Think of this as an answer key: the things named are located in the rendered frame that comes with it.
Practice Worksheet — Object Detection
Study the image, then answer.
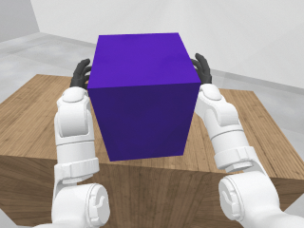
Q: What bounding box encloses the robot left forearm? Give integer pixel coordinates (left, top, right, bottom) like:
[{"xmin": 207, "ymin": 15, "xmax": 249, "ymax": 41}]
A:
[{"xmin": 51, "ymin": 86, "xmax": 100, "ymax": 220}]

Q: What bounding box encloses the robot right forearm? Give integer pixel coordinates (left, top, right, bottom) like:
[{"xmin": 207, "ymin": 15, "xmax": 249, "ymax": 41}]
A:
[{"xmin": 194, "ymin": 84, "xmax": 280, "ymax": 207}]

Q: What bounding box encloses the left robot hand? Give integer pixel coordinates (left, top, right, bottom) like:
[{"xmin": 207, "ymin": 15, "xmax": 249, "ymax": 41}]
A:
[{"xmin": 69, "ymin": 58, "xmax": 92, "ymax": 97}]

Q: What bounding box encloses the left robot upper arm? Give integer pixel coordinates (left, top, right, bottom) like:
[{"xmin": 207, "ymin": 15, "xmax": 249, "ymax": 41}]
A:
[{"xmin": 32, "ymin": 182, "xmax": 110, "ymax": 228}]

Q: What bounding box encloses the pedestal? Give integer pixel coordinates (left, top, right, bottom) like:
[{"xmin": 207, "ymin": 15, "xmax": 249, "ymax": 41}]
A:
[{"xmin": 0, "ymin": 74, "xmax": 304, "ymax": 228}]

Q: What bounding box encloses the right robot hand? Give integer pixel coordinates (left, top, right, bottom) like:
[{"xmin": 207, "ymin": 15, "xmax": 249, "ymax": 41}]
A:
[{"xmin": 191, "ymin": 53, "xmax": 212, "ymax": 86}]

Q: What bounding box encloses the right robot upper arm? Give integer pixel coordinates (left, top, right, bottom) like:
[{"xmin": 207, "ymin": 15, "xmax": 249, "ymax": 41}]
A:
[{"xmin": 218, "ymin": 170, "xmax": 304, "ymax": 228}]

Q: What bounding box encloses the carton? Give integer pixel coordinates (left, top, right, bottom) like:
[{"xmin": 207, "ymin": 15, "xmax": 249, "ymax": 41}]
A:
[{"xmin": 86, "ymin": 32, "xmax": 201, "ymax": 162}]

